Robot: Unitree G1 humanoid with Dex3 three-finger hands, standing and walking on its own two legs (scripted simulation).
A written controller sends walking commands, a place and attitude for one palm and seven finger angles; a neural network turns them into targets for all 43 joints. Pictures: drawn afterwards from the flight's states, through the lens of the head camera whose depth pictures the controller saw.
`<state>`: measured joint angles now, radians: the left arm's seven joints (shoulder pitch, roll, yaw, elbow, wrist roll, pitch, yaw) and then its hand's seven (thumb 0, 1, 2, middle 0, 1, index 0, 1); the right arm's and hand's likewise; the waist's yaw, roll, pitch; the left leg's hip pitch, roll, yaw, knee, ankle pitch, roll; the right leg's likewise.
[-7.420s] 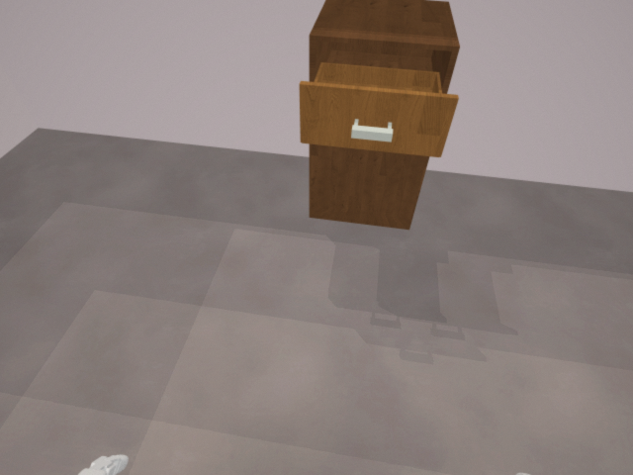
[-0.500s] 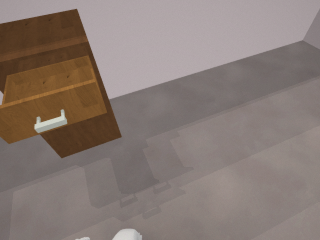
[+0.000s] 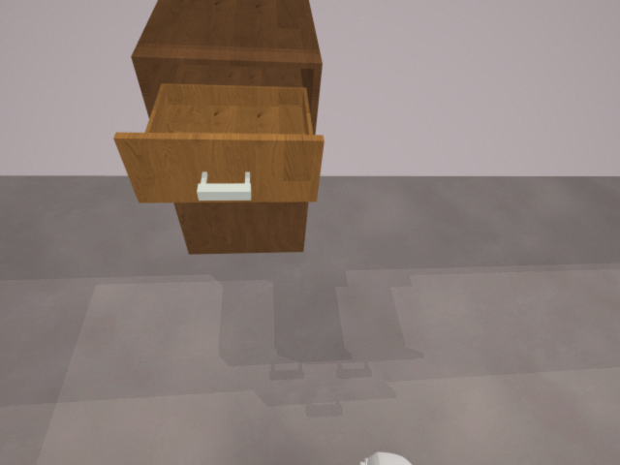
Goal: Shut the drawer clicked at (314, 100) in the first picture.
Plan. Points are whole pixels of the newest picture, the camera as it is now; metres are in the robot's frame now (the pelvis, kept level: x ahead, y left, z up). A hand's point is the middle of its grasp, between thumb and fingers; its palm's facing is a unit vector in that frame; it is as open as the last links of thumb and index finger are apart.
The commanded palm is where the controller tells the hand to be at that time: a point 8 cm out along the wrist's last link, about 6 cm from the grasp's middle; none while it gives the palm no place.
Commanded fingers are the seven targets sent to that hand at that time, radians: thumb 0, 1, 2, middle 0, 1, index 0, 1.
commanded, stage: turn to face it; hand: left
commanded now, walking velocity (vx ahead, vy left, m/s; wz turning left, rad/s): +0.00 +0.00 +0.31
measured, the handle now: (225, 184) +0.65 +0.22 -0.09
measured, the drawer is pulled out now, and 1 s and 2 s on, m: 0.30 0.30 0.30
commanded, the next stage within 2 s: take the last steps up to it in 0.26 s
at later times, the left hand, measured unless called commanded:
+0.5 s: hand out of the picture +0.00 +0.13 -0.15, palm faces +0.21 -0.94 -0.26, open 7.4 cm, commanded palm none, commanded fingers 0.00 0.90 0.90 -0.20 -0.30 -0.20 -0.30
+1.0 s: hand out of the picture -0.04 +0.17 -0.18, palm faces +0.24 -0.96 -0.13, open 7.4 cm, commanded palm none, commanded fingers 0.00 0.90 0.90 -0.20 -0.30 -0.20 -0.30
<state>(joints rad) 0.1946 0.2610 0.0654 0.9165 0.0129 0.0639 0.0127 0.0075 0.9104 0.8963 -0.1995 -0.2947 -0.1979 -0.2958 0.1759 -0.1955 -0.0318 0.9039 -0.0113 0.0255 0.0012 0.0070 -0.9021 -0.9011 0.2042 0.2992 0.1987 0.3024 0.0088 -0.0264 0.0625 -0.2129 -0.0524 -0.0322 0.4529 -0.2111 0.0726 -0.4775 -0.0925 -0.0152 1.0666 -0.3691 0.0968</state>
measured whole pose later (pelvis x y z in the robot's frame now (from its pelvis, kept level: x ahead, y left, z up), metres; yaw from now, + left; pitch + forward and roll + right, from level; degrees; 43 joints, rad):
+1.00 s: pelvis +0.03 +0.01 +0.00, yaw +9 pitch -2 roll +0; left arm 0.38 0.19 0.06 1.12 0.03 0.01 -0.02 0.01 0.91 0.90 -0.20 -0.29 -0.20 -0.30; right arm 0.32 -0.14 -0.03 1.05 -0.01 -0.07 -0.03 -0.01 -0.95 -0.90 0.20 0.30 0.20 0.30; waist 0.02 -0.06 0.00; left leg -0.03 0.01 0.11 0.34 -0.27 0.02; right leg -0.51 -0.09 -0.05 1.06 -0.26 0.00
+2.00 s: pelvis +0.31 -0.03 +0.00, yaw +11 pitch -1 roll +1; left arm 0.31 0.15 0.05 1.11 0.02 -0.01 -0.01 0.01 0.91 0.90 -0.20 -0.29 -0.20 -0.30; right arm 0.29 -0.14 -0.03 1.07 -0.02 -0.05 -0.03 0.00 -0.94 -0.90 0.20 0.30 0.20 0.30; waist 0.02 -0.03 0.04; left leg -0.12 0.02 0.11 0.38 -0.24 0.01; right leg -0.45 -0.08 -0.08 0.94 -0.36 0.00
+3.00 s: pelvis +0.29 -0.06 -0.01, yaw +9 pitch +1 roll +1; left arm 0.28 0.14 0.02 1.12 0.02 0.00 0.03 0.01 0.91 0.90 -0.20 -0.29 -0.20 -0.30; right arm 0.34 -0.11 -0.02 1.12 -0.01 0.00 -0.03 0.01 -0.90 -0.90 0.20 0.30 0.20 0.30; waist -0.02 0.02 0.04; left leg -0.23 0.04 0.03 0.49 -0.26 -0.03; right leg -0.23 0.01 -0.04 0.51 -0.27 -0.02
